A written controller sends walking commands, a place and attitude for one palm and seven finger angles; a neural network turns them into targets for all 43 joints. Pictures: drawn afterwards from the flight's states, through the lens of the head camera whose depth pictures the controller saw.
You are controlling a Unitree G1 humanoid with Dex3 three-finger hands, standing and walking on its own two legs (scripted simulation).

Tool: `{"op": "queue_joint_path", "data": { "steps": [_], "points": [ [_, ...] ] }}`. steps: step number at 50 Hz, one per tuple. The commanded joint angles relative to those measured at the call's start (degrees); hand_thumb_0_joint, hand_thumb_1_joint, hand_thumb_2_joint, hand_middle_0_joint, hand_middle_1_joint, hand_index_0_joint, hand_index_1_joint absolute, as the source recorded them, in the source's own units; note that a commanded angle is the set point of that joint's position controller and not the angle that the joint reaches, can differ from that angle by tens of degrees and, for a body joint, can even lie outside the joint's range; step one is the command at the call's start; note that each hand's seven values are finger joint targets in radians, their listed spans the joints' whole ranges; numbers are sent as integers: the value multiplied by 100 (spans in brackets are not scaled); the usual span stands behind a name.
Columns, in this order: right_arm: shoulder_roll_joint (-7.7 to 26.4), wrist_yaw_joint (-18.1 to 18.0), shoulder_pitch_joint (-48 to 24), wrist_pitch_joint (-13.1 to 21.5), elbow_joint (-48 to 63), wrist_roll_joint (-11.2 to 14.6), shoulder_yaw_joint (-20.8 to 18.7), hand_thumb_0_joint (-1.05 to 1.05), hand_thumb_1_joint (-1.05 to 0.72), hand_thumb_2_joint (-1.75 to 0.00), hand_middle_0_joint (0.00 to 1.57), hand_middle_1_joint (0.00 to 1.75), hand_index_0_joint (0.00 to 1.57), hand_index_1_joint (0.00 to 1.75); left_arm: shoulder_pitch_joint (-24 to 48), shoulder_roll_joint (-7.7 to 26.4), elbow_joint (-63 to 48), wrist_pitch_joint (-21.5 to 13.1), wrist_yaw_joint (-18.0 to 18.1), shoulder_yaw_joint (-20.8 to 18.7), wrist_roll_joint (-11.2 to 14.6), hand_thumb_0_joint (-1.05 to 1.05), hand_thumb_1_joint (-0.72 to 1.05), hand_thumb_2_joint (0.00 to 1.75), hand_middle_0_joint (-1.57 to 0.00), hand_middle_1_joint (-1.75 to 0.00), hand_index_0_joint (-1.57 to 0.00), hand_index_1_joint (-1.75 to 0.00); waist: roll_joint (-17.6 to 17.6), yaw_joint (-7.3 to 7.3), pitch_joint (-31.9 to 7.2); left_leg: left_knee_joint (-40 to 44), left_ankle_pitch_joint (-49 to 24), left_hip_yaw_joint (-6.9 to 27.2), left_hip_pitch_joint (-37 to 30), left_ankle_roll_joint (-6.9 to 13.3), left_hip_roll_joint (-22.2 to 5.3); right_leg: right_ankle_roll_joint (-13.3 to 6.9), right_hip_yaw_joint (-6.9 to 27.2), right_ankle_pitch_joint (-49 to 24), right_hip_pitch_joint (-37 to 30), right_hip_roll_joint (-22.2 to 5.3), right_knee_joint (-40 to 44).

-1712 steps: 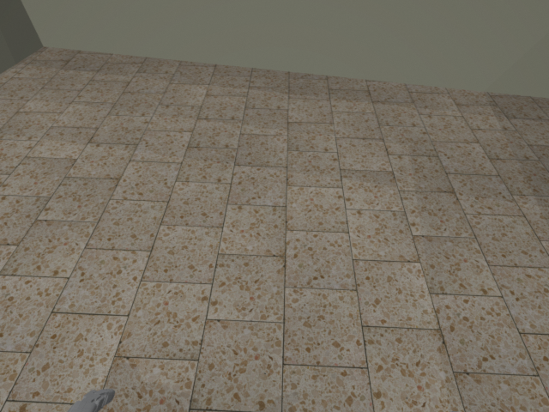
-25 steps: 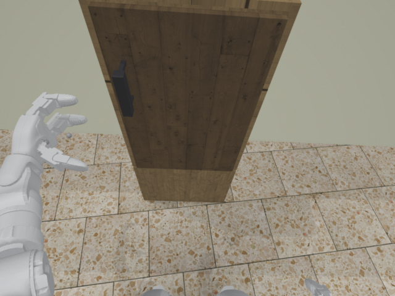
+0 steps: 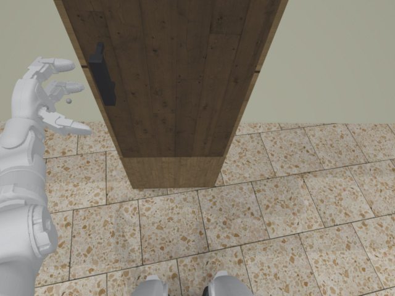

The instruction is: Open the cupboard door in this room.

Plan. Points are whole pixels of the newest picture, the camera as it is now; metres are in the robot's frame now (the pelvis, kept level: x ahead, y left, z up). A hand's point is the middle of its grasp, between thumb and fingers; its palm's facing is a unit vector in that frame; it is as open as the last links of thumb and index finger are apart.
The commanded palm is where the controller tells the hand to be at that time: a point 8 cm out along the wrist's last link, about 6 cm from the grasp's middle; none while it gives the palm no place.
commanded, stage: move the hooked fingers beside the handle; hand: left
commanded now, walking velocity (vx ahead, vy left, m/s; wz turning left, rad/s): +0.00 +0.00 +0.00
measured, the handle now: (105, 75) +0.55 +0.17 +0.08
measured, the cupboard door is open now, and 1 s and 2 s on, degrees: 0 0 0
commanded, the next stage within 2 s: slide the fingers in behind the handle in 1.12 s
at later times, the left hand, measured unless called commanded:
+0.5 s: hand (70, 97) +0.49 +0.23 +0.08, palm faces +0.03 -1.00 -0.02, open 14.0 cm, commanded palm +0.47 +0.28 +0.08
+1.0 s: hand (64, 93) +0.50 +0.24 +0.09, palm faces +0.00 -1.00 +0.00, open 14.0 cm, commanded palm +0.48 +0.28 +0.08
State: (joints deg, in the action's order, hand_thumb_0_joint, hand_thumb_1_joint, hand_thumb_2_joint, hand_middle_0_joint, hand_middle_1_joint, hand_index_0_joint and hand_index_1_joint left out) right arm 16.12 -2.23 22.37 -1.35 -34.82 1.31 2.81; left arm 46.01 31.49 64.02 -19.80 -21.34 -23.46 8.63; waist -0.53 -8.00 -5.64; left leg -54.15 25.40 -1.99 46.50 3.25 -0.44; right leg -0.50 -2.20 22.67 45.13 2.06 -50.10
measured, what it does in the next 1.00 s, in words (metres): stands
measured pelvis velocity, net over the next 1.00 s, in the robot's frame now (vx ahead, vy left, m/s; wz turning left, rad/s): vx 0.00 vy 0.00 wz -0.01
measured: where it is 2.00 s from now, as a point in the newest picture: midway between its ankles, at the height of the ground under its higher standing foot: outside the picture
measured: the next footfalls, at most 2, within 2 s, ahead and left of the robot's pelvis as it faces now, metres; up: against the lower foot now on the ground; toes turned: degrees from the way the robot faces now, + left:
none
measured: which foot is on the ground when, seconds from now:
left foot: down 0.00-1.00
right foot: down 0.00-1.00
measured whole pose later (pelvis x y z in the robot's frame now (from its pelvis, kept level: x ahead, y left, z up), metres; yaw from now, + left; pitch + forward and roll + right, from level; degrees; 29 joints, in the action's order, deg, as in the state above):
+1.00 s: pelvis +0.00 +0.00 -0.01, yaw -1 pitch +20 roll -4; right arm 16.2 -1.8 22.4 -4.6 -33.8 1.1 3.3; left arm 50.5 35.7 67.6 -20.3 -22.4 -24.8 7.5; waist -0.5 -9.4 -5.9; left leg -56.8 26.7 -1.3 50.0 3.3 -1.3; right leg -0.5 -2.8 23.1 47.9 3.0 -51.0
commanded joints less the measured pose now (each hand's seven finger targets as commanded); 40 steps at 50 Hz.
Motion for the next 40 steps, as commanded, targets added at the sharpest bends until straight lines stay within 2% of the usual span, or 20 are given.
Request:
{"op": "queue_joint_path", "data": {
  "steps": [1,3,5,7,9,12,15,16,19,21,24,25,29,30,32,33,35,36,37,40],
  "points": [
    [1103,-50,809,20,354,-18,-421,0,-90,-90,20,30,20,30,2440,1931,-851,-374,38,-370,12,0,-50,30,-30,-120,-30,-120,-566,15,-2270,559,-2377,582,-1755,-196,-133,-88,79,-1569,-639,87,389],
    [1079,-52,857,-8,345,-28,-415,0,-90,-90,20,30,20,30,2744,1817,-916,-424,0,-240,41,0,-50,30,-30,-120,-30,-120,-626,-74,-2300,521,-2380,586,-1729,-174,-122,-101,93,-1617,-663,101,379],
    [1131,-62,910,-44,299,-33,-432,0,-90,-90,20,30,20,30,2896,2004,-863,-443,-43,-336,27,0,-50,30,-30,-120,-30,-120,-605,-139,-2423,464,-2369,579,-1747,-160,-143,-71,127,-1648,-625,107,387],
    [1113,-42,967,-54,272,-53,-437,0,-90,-90,20,30,20,30,3024,1857,-962,-477,-75,-252,45,0,-50,30,-30,-120,-30,-120,-862,-136,-2635,435,-2550,617,-1995,-186,-147,-88,103,-1674,-529,114,369],
    [1120,-37,1054,-93,217,-72,-457,0,-90,-90,20,30,20,30,3034,2005,-977,-499,-94,-391,49,0,-50,30,-30,-120,-30,-120,-958,-121,-2908,362,-2897,611,-2218,-202,-171,-87,106,-1876,-560,136,348],
    [1079,-2,1082,-157,245,-62,-450,0,-90,-90,20,30,20,30,2661,1798,-755,-362,-115,-276,49,0,-50,30,-30,-120,-30,-120,-862,-81,-2702,379,-2932,548,-2012,-172,-153,-72,93,-1995,-649,137,384],
    [1100,14,1108,-243,369,-60,-464,0,-90,-90,20,30,20,30,2116,2074,-759,-247,-113,-535,28,0,-50,30,-30,-120,-30,-120,-695,104,-2698,415,-3068,474,-1797,-145,-138,-72,110,-2250,-953,139,369],
    [1068,17,1072,-268,417,-47,-447,0,-90,-90,20,30,20,30,2132,1908,-750,-217,-110,-381,24,0,-50,30,-30,-120,-30,-120,-552,27,-2558,431,-2865,421,-1636,-111,-119,-48,120,-2229,-979,137,398],
    [1091,1,1054,-292,492,-43,-446,0,-90,-90,20,30,20,30,2143,2258,-805,-253,-51,-629,-4,0,-50,30,-30,-120,-30,-120,-426,51,-2396,465,-2539,350,-1305,-73,-90,-45,187,-2234,-1208,136,416],
    [1072,-8,1027,-283,512,-44,-457,0,-90,-90,20,30,20,30,2460,2369,-1149,-410,-10,-704,8,0,-50,30,-30,-120,-30,-120,-555,34,-2529,456,-2500,352,-1381,-69,-83,-38,226,-2238,-1263,133,418],
    [1039,9,992,-260,477,-57,-483,0,-90,-90,20,30,20,30,2676,2307,-1721,-712,-10,-691,44,0,-50,30,-30,-120,-30,-120,-1164,46,-3078,393,-2958,438,-2166,-143,-123,-76,198,-2284,-1069,173,367],
    [1040,13,963,-245,444,-53,-482,0,-90,-90,20,30,20,30,2663,2273,-1762,-763,-40,-668,77,0,-50,30,-30,-120,-30,-120,-1129,14,-3117,363,-3072,453,-2274,-146,-135,-70,201,-2331,-1054,181,391],
    [1015,-3,903,-266,355,6,-451,0,-90,-90,20,30,20,30,2385,1664,-1049,-488,-279,-209,168,0,-50,30,-30,-120,-30,-120,-842,-120,-2546,426,-2795,433,-2023,-119,-132,-60,152,-2204,-921,177,484],
    [1052,-18,904,-284,330,18,-458,0,-90,-90,20,30,20,30,2218,1704,-822,-354,-328,-200,153,0,-50,30,-30,-120,-30,-120,-777,-95,-2329,457,-2650,449,-1905,-123,-138,-70,119,-2055,-805,164,505],
    [1056,-26,875,-287,335,22,-428,0,-90,-90,20,30,20,30,2269,1334,-492,-117,-388,170,135,0,-50,30,-30,-120,-30,-120,-660,-209,-1837,509,-2270,471,-1651,-105,-121,-67,74,-1751,-510,139,557],
    [1059,-37,873,-273,353,17,-413,0,-90,-90,20,30,20,30,2344,1279,-462,-82,-386,210,156,0,-50,30,-30,-120,-30,-120,-700,-224,-1700,506,-2238,475,-1638,-93,-106,-91,67,-1704,-427,131,566],
    [1122,-57,864,-273,397,8,-399,0,-90,-90,20,30,20,30,2419,1600,-292,-37,-294,2,137,0,-50,30,-30,-120,-30,-120,-362,-243,-1651,483,-1955,476,-1312,-76,-103,-60,109,-1555,-460,118,545],
    [1128,-70,877,-252,405,-1,-394,0,-90,-90,20,30,20,30,2615,1755,-439,-99,-234,-117,154,0,-50,30,-30,-120,-30,-120,-265,-236,-1776,474,-1936,499,-1240,-71,-101,-59,129,-1569,-569,109,507],
    [1107,-66,856,-217,425,-14,-411,0,-90,-90,20,30,20,30,2794,1717,-712,-213,-195,-94,154,0,-50,30,-30,-120,-30,-120,-456,-231,-2029,444,-2013,489,-1376,-84,-93,-59,144,-1599,-581,99,467],
    [1099,-35,859,-174,406,-56,-428,0,-90,-90,20,30,20,30,3137,2188,-1371,-655,-83,-459,102,0,-50,30,-30,-120,-30,-120,-1058,-81,-2941,283,-2619,579,-2073,-190,-131,-99,148,-1792,-562,122,267]
  ]
}}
